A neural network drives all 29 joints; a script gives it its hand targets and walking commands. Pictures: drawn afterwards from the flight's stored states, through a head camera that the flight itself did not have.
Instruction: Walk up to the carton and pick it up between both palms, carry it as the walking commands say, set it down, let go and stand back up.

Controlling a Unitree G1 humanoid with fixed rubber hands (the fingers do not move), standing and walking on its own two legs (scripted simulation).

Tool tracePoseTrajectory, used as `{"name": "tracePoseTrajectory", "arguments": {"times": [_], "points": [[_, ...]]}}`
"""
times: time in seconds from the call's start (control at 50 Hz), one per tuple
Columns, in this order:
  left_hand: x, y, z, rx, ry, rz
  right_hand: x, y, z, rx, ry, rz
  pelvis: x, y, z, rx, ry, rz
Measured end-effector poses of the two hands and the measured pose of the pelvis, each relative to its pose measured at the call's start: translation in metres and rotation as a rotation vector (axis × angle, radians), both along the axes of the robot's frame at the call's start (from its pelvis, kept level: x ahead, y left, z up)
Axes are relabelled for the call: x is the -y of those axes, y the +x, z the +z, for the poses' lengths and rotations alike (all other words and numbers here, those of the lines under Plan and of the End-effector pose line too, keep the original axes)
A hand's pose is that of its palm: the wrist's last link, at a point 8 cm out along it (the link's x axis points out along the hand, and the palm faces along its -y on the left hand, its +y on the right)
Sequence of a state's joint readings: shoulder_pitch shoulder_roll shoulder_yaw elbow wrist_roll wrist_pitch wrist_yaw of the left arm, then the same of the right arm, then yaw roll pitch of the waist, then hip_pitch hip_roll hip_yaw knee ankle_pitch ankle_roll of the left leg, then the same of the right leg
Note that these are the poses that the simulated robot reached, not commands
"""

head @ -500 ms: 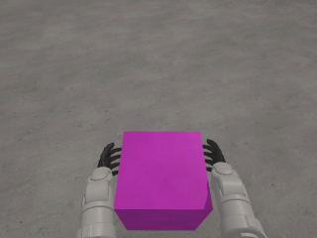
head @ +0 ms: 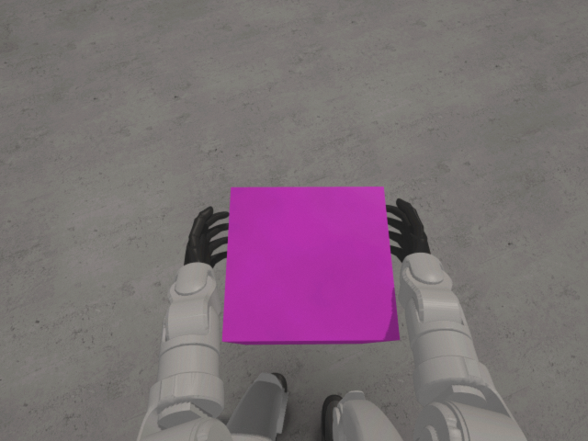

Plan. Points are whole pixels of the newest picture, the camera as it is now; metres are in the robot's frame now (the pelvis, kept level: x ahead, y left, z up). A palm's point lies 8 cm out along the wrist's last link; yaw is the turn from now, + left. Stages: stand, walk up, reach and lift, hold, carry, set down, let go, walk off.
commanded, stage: set down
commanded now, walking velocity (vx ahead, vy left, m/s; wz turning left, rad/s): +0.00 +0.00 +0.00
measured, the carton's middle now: (305, 276) +0.35 +0.04 -0.13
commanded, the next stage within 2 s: none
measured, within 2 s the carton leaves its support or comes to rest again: neither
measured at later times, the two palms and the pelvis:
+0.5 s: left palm (216, 261) +0.37 +0.19 -0.14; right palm (395, 250) +0.42 -0.11 -0.14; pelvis -0.02 +0.00 -0.08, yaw -1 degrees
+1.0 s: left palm (225, 262) +0.39 +0.19 -0.23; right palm (380, 254) +0.44 -0.10 -0.23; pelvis -0.03 +0.00 -0.15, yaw -1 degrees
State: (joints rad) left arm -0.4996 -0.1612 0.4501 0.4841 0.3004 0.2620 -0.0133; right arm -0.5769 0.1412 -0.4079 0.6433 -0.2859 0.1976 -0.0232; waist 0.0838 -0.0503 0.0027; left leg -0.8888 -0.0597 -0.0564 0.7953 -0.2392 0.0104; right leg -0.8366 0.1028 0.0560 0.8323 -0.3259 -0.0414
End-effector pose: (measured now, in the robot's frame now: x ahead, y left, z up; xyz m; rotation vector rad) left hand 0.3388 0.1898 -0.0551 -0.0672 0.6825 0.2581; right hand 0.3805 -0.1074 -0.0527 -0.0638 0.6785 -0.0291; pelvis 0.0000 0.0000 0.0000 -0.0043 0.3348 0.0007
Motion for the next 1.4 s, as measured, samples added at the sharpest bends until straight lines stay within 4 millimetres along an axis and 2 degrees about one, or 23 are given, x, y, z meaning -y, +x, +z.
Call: {"name": "tracePoseTrajectory", "arguments": {"times": [0.26,0.64,1.0,1.4], "points": [[-0.001,0.015,-0.045,0.005,0.002,0.015,-0.002,0.018,-0.045,0.003,0.021,-0.003,-0.008,-0.013,-0.039,-0.152,-0.003,-0.009],[0.0,0.038,-0.113,0.0,0.002,0.02,-0.001,0.042,-0.114,-0.003,0.032,-0.005,-0.001,-0.022,-0.099,-0.305,0.001,-0.019],[-0.005,0.055,-0.177,-0.008,0.005,0.019,-0.006,0.059,-0.179,-0.013,0.038,-0.01,0.004,-0.032,-0.155,-0.371,0.004,-0.022],[-0.009,0.077,-0.248,-0.017,0.005,0.003,-0.009,0.079,-0.246,-0.019,0.021,-0.012,-0.002,-0.046,-0.213,-0.398,-0.005,-0.031]]}}
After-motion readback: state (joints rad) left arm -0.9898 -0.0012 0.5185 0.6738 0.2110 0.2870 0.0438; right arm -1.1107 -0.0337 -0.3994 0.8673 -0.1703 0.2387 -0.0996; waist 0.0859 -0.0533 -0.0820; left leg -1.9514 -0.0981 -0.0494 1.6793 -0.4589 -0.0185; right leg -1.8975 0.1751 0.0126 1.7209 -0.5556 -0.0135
